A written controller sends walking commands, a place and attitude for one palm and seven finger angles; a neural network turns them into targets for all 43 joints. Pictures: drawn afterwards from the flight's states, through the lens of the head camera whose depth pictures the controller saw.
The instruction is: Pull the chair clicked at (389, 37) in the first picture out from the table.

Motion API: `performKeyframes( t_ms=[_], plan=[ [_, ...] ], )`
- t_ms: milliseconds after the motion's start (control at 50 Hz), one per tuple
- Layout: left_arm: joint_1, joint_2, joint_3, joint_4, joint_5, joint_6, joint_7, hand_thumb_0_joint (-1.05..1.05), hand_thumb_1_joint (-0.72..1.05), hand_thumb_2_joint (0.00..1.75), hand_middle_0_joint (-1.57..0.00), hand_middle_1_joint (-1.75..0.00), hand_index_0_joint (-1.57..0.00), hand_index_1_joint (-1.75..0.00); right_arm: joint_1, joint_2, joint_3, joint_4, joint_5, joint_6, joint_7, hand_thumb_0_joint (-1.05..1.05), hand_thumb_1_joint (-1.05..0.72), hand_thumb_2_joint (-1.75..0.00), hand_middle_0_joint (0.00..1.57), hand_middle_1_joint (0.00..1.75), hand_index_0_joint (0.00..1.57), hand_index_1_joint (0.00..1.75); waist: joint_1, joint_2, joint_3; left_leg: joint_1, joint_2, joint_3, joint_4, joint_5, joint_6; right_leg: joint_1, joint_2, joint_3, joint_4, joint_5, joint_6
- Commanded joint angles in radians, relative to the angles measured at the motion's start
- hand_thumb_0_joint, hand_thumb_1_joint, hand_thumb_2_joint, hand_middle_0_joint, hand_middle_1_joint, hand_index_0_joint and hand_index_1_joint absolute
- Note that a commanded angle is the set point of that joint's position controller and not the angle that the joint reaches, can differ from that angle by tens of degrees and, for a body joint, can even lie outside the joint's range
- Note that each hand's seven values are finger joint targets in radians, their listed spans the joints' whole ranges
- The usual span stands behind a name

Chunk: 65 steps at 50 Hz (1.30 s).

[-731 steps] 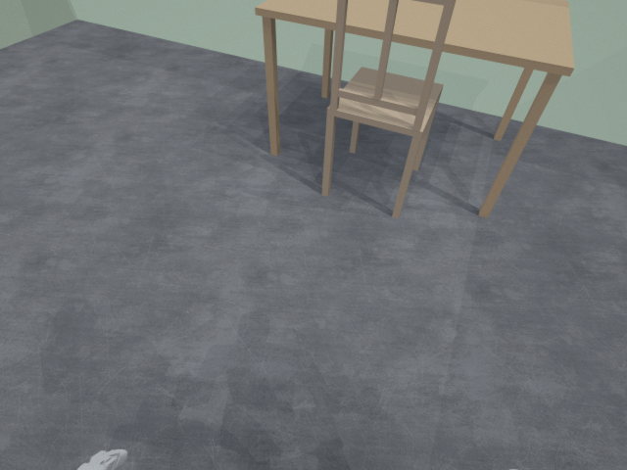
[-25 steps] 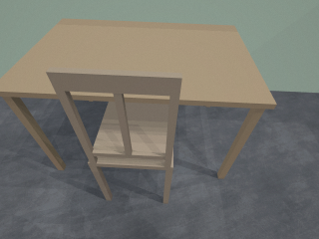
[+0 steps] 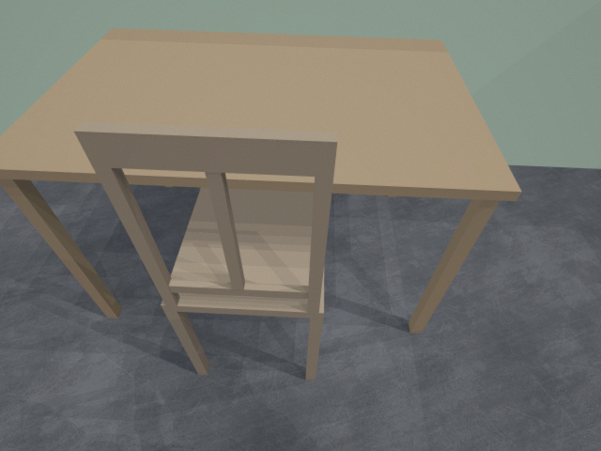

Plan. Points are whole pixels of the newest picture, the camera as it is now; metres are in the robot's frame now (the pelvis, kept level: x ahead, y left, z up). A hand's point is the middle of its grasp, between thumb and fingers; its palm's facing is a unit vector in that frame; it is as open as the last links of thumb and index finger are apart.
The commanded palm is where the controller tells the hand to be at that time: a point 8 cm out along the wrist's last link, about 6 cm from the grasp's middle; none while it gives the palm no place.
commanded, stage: come to a stop and stand still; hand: left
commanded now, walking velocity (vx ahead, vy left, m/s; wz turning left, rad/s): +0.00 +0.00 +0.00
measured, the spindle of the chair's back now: (228, 237) +0.49 +0.16 -0.05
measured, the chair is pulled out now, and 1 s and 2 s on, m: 0.00 0.00 0.00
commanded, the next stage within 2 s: look again from close up in 0.80 s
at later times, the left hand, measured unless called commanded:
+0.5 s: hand out of the picture +0.04 +0.19 -0.18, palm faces +0.00 -0.98 -0.20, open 7.3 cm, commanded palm none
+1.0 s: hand out of the picture +0.00 +0.18 -0.17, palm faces +0.01 -0.98 -0.20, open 7.4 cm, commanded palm none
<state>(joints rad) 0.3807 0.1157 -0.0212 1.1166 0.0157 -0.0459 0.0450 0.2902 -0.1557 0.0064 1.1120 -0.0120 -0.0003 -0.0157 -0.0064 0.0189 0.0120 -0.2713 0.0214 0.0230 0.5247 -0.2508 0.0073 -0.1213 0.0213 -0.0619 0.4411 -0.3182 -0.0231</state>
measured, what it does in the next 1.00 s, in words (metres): stands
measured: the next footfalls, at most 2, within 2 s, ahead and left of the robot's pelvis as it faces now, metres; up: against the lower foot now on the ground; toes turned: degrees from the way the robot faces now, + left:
none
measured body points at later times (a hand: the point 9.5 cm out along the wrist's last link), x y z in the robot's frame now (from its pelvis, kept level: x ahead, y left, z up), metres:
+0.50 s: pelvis +0.02 +0.01 +0.00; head +0.04 +0.02 +0.45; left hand +0.04 +0.24 -0.16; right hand +0.03 -0.21 -0.16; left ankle +0.02 +0.11 -0.74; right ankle -0.05 -0.10 -0.74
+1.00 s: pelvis +0.02 +0.01 +0.00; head +0.03 +0.01 +0.45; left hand +0.00 +0.24 -0.16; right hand +0.05 -0.22 -0.16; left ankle +0.02 +0.11 -0.74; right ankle -0.05 -0.10 -0.74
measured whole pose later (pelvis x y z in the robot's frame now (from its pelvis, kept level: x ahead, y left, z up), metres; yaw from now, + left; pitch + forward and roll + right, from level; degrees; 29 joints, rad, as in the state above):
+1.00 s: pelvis +0.02 +0.01 +0.00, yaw -1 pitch +0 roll +1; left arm 0.31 0.16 -0.01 1.11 0.01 -0.01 0.04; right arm 0.21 -0.17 0.01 1.12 0.00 -0.02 -0.03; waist 0.01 -0.02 0.04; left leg -0.19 -0.03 0.06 0.43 -0.23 0.03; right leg -0.09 -0.03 -0.03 0.44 -0.34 0.00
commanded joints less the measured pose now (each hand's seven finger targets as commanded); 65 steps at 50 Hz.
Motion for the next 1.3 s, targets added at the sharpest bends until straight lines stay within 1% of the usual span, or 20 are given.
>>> performKeyframes(
  t_ms=[0,60,140,160,240,260,300,340,500,660,740,780,800,880,1040,1060,1140,1160,1240,1280],
  plan=[
    [0.006,0.133,0.026,-0.063,-0.002,-0.012,0.007,0.0,0.9,0.9,-0.2,-0.3,-0.2,-0.3,0.074,-0.056,-0.004,-0.069,-0.007,-0.023,0.005,0.0,-0.9,-0.9,0.2,0.3,0.2,0.3,-0.034,0.033,0.056,0.015,0.037,-0.051,0.002,0.052,0.023,-0.137,-0.135,0.127,-0.09,0.024,-0.06],
    [0.027,0.115,0.026,-0.054,-0.002,-0.005,0.006,0.0,0.9,0.9,-0.2,-0.3,-0.2,-0.3,0.074,-0.073,-0.003,-0.066,-0.002,-0.041,-0.005,0.0,-0.9,-0.9,0.2,0.3,0.2,0.3,-0.005,0.024,0.011,0.021,0.064,-0.077,-0.024,0.204,0.043,-0.062,-0.106,0.089,-0.009,0.185,-0.042],
    [0.024,0.117,0.025,-0.049,-0.007,0.006,0.008,0.0,0.9,0.9,-0.2,-0.3,-0.2,-0.3,0.056,-0.088,-0.003,-0.061,0.002,-0.04,-0.014,0.0,-0.9,-0.9,0.2,0.3,0.2,0.3,0.003,-0.047,0.023,0.041,0.067,-0.077,-0.033,0.269,0.045,-0.049,-0.111,0.084,0.007,0.256,-0.026],
    [0.02,0.117,0.023,-0.049,-0.005,0.007,0.008,0.0,0.9,0.9,-0.2,-0.3,-0.2,-0.3,0.05,-0.084,-0.001,-0.053,0.002,-0.042,-0.014,0.0,-0.9,-0.9,0.2,0.3,0.2,0.3,0.008,-0.05,0.053,0.032,0.065,-0.075,-0.043,0.282,0.046,-0.056,-0.11,0.084,0.004,0.266,-0.025],
    [0.002,0.129,0.028,-0.06,-0.006,0.02,0.008,0.0,0.9,0.9,-0.2,-0.3,-0.2,-0.3,0.039,-0.094,-0.003,-0.044,0.002,-0.035,-0.014,0.0,-0.9,-0.9,0.2,0.3,0.2,0.3,0.01,-0.022,0.086,0.027,0.064,-0.083,-0.084,0.226,0.046,-0.069,-0.106,0.084,-0.006,0.167,-0.016],
    [0.005,0.132,0.03,-0.061,-0.005,0.019,0.007,0.0,0.9,0.9,-0.2,-0.3,-0.2,-0.3,0.03,-0.087,-0.002,-0.041,0.004,-0.036,-0.013,0.0,-0.9,-0.9,0.2,0.3,0.2,0.3,0.018,-0.037,0.093,0.023,0.064,-0.08,-0.09,0.226,0.048,-0.066,-0.108,0.081,-0.014,0.171,-0.014],
    [-0.005,0.138,0.03,-0.064,-0.007,0.022,0.007,0.0,0.9,0.9,-0.2,-0.3,-0.2,-0.3,0.025,-0.096,-0.004,-0.041,0.002,-0.034,-0.013,0.0,-0.9,-0.9,0.2,0.3,0.2,0.3,0.013,-0.024,0.076,0.041,0.061,-0.085,-0.098,0.218,0.046,-0.065,-0.11,0.086,-0.012,0.162,-0.013],
    [-0.012,0.144,0.032,-0.067,-0.007,0.023,0.006,0.0,0.9,0.9,-0.2,-0.3,-0.2,-0.3,0.023,-0.1,-0.005,-0.037,0.002,-0.036,-0.014,0.0,-0.9,-0.9,0.2,0.3,0.2,0.3,0.014,-0.013,0.045,0.066,0.064,-0.085,-0.102,0.244,0.048,-0.05,-0.113,0.085,-0.012,0.173,-0.009],
    [-0.014,0.159,0.034,-0.066,-0.006,0.021,0.004,0.0,0.9,0.9,-0.2,-0.3,-0.2,-0.3,0.001,-0.111,-0.008,-0.032,0.005,-0.039,-0.016,0.0,-0.9,-0.9,0.2,0.3,0.2,0.3,0.015,-0.014,-0.007,0.121,0.066,-0.072,-0.094,0.33,0.044,-0.027,-0.129,0.086,-0.017,0.273,-0.004],
    [-0.007,0.158,0.031,-0.055,-0.003,0.021,0.004,0.0,0.9,0.9,-0.2,-0.3,-0.2,-0.3,-0.017,-0.108,-0.009,-0.026,0.01,-0.035,-0.017,0.0,-0.9,-0.9,0.2,0.3,0.2,0.3,0.015,-0.039,0.018,0.131,0.068,-0.068,-0.11,0.323,0.044,-0.033,-0.133,0.086,-0.044,0.292,0.002],
    [-0.007,0.157,0.028,-0.047,-0.004,0.023,0.005,0.0,0.9,0.9,-0.2,-0.3,-0.2,-0.3,-0.021,-0.118,-0.009,-0.023,0.007,-0.033,-0.016,0.0,-0.9,-0.9,0.2,0.3,0.2,0.3,0.011,-0.012,0.018,0.146,0.069,-0.071,-0.124,0.321,0.042,-0.043,-0.134,0.087,-0.046,0.268,0.004],
    [-0.007,0.157,0.028,-0.045,-0.003,0.024,0.004,0.0,0.9,0.9,-0.2,-0.3,-0.2,-0.3,-0.027,-0.116,-0.008,-0.022,0.009,-0.032,-0.016,0.0,-0.9,-0.9,0.2,0.3,0.2,0.3,0.012,-0.019,0.046,0.13,0.068,-0.072,-0.134,0.287,0.042,-0.049,-0.133,0.091,-0.059,0.247,0.004],
    [0.0,0.157,0.028,-0.043,-0.003,0.023,0.003,0.0,0.9,0.9,-0.2,-0.3,-0.2,-0.3,-0.027,-0.117,-0.007,-0.023,0.008,-0.033,-0.016,0.0,-0.9,-0.9,0.2,0.3,0.2,0.3,0.014,-0.022,0.027,0.141,0.069,-0.072,-0.134,0.291,0.042,-0.044,-0.136,0.089,-0.058,0.25,0.005],
    [0.0,0.156,0.025,-0.038,-0.002,0.024,0.001,0.0,0.9,0.9,-0.2,-0.3,-0.2,-0.3,-0.036,-0.117,-0.006,-0.023,0.009,-0.031,-0.014,0.0,-0.9,-0.9,0.2,0.3,0.2,0.3,0.013,-0.03,0.055,0.126,0.065,-0.074,-0.15,0.239,0.041,-0.057,-0.136,0.094,-0.076,0.219,0.005],
    [0.008,0.155,0.025,-0.034,-0.003,0.022,0.0,0.0,0.9,0.9,-0.2,-0.3,-0.2,-0.3,-0.029,-0.116,-0.004,-0.019,0.009,-0.032,-0.013,0.0,-0.9,-0.9,0.2,0.3,0.2,0.3,0.016,-0.026,0.032,0.135,0.065,-0.077,-0.157,0.246,0.039,-0.044,-0.139,0.092,-0.081,0.22,0.004],
    [0.014,0.153,0.025,-0.034,-0.003,0.021,0.0,0.0,0.9,0.9,-0.2,-0.3,-0.2,-0.3,-0.034,-0.109,-0.003,-0.018,0.011,-0.031,-0.013,0.0,-0.9,-0.9,0.2,0.3,0.2,0.3,0.02,-0.047,0.049,0.128,0.066,-0.074,-0.159,0.225,0.041,-0.049,-0.14,0.091,-0.092,0.213,0.004],
    [0.013,0.153,0.024,-0.033,-0.004,0.021,0.0,0.0,0.9,0.9,-0.2,-0.3,-0.2,-0.3,-0.023,-0.114,-0.004,-0.016,0.009,-0.031,-0.013,0.0,-0.9,-0.9,0.2,0.3,0.2,0.3,0.017,-0.033,0.032,0.136,0.065,-0.077,-0.156,0.244,0.038,-0.043,-0.142,0.093,-0.085,0.228,0.003],
    [0.016,0.15,0.024,-0.034,-0.003,0.02,0.0,0.0,0.9,0.9,-0.2,-0.3,-0.2,-0.3,-0.026,-0.105,-0.003,-0.015,0.011,-0.03,-0.013,0.0,-0.9,-0.9,0.2,0.3,0.2,0.3,0.019,-0.043,0.051,0.126,0.065,-0.072,-0.159,0.231,0.038,-0.047,-0.14,0.094,-0.093,0.227,0.002],
    [0.016,0.153,0.025,-0.033,-0.005,0.019,0.002,0.0,0.9,0.9,-0.2,-0.3,-0.2,-0.3,-0.011,-0.108,-0.004,-0.012,0.009,-0.033,-0.014,0.0,-0.9,-0.9,0.2,0.3,0.2,0.3,0.016,-0.032,0.013,0.143,0.066,-0.074,-0.149,0.284,0.036,-0.025,-0.143,0.092,-0.078,0.273,0.0],
    [0.02,0.151,0.025,-0.033,-0.003,0.019,0.002,0.0,0.9,0.9,-0.2,-0.3,-0.2,-0.3,-0.014,-0.104,-0.003,-0.01,0.01,-0.032,-0.014,0.0,-0.9,-0.9,0.2,0.3,0.2,0.3,0.017,-0.034,0.036,0.127,0.065,-0.072,-0.152,0.266,0.035,-0.032,-0.145,0.094,-0.085,0.27,0.0]
  ],
)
